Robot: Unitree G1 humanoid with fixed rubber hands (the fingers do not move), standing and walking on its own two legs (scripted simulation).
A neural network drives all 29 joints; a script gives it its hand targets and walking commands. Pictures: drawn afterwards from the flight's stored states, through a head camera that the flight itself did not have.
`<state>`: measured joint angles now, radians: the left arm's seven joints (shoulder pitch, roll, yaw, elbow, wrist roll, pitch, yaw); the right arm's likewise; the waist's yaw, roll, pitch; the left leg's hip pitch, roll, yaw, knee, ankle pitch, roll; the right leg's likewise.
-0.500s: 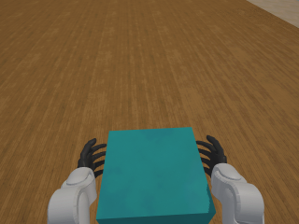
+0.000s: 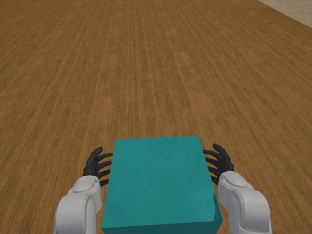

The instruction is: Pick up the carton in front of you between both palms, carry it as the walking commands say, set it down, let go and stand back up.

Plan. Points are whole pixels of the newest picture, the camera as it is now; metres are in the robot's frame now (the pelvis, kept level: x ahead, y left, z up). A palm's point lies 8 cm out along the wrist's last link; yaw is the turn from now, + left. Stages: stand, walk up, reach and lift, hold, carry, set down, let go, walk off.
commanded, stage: carry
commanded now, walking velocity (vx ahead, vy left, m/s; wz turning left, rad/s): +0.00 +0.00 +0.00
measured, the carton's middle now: (159, 200) +0.21 +0.00 -0.01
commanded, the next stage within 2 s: hold in 1.02 s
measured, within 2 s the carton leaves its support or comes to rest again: neither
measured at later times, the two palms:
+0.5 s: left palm (101, 181) +0.25 +0.14 +0.03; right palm (219, 178) +0.25 -0.16 +0.03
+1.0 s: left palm (103, 175) +0.26 +0.14 +0.04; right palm (219, 172) +0.26 -0.16 +0.04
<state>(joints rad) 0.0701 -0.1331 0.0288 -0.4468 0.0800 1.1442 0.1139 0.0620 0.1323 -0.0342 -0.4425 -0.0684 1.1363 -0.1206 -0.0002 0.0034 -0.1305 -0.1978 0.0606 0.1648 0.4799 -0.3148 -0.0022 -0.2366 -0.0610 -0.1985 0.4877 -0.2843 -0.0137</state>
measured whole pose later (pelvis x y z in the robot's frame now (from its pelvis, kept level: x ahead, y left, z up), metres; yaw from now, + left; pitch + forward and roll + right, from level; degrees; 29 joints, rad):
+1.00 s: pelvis -0.03 -0.01 +0.00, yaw +0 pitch +2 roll +0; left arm -0.19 -0.14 0.14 0.13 0.23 0.74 0.05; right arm -0.19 0.14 -0.14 0.13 -0.23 0.73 -0.05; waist 0.00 0.00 -0.08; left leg -0.25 0.07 0.16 0.49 -0.28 -0.01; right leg -0.29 -0.06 -0.20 0.50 -0.25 -0.03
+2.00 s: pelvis -0.10 +0.00 -0.09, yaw +1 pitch +30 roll +1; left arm -0.63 -0.16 0.45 0.48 0.25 0.18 0.05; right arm -0.68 0.10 -0.39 0.54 -0.28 0.18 -0.02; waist 0.02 0.01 0.01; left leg -1.22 -0.07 -0.08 1.06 -0.36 -0.03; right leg -1.25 0.07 0.08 1.05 -0.32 0.01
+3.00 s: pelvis -0.14 +0.00 -0.34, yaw +3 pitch +46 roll +3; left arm -1.07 -0.02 0.49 0.72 0.12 0.20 0.16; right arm -1.22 -0.15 -0.30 0.92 -0.16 0.19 -0.07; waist 0.02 0.01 0.00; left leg -2.20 -0.16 -0.06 1.95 -0.55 -0.09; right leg -2.25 0.13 0.08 1.95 -0.49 0.05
